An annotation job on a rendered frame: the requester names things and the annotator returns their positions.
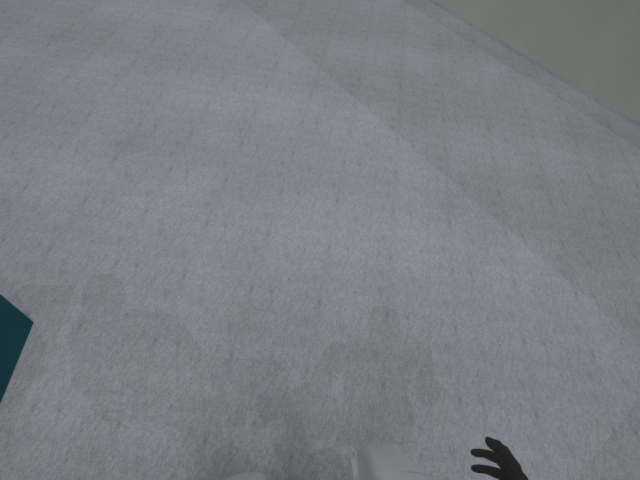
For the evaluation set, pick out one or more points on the right robot thigh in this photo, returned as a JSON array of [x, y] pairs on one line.
[[381, 462]]

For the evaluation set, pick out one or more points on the robot right hand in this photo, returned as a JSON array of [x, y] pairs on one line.
[[510, 468]]

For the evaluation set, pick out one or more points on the carton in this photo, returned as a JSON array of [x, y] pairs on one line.
[[14, 330]]

